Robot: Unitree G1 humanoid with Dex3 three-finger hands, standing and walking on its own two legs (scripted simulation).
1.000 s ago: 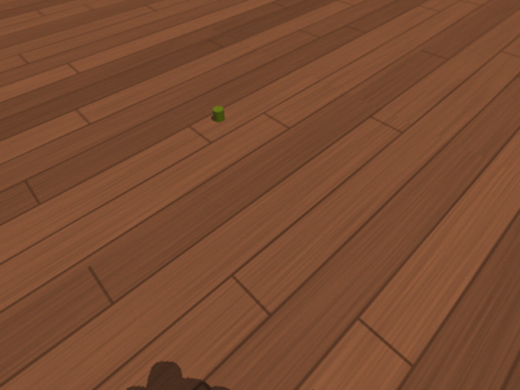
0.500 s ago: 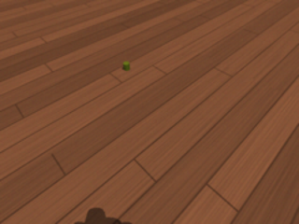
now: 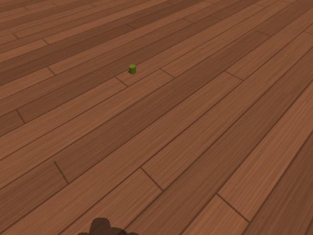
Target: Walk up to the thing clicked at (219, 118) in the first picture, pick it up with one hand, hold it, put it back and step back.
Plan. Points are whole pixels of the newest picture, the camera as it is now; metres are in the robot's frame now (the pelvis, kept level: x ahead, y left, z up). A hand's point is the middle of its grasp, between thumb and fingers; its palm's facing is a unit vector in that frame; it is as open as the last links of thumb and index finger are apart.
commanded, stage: stand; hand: left
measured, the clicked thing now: (132, 69) +1.80 +0.32 -0.74
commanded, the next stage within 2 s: walk up in 0.12 s
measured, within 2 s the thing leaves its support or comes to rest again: neither
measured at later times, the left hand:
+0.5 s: hand out of the picture +0.10 +0.37 -0.18, palm faces +0.01 -0.93 -0.37, open 7.4 cm
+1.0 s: hand (86, 134) +0.50 +0.31 -0.14, palm faces -0.05 -0.93 -0.37, open 7.4 cm
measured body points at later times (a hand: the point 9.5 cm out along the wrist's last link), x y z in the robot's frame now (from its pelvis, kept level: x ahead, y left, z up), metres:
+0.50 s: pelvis +0.09 +0.07 -0.02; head +0.08 +0.10 +0.42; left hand +0.10 +0.42 -0.15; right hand +0.18 -0.28 -0.10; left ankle +0.14 +0.19 -0.75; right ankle +0.01 -0.09 -0.71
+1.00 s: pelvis +0.35 +0.05 -0.03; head +0.37 +0.03 +0.41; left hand +0.51 +0.36 -0.12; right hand +0.34 -0.27 -0.16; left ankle +0.17 +0.19 -0.69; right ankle +0.46 -0.05 -0.75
